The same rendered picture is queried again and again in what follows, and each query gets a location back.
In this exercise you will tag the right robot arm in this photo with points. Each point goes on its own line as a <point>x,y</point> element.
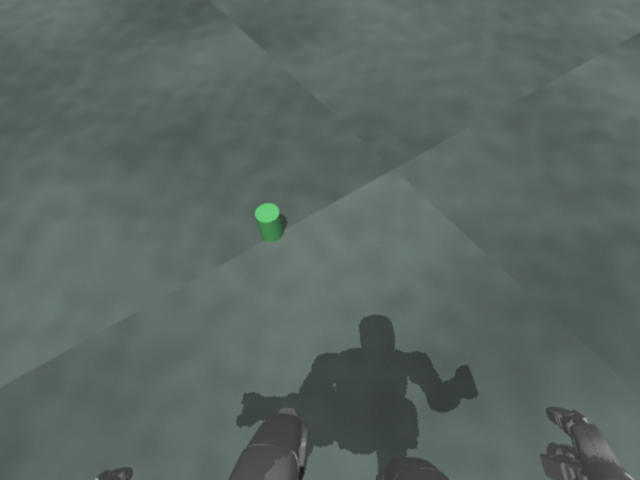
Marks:
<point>604,471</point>

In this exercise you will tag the right robot hand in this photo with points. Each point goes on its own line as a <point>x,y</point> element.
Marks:
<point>563,462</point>

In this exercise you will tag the can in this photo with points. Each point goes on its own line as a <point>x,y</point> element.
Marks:
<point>269,222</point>

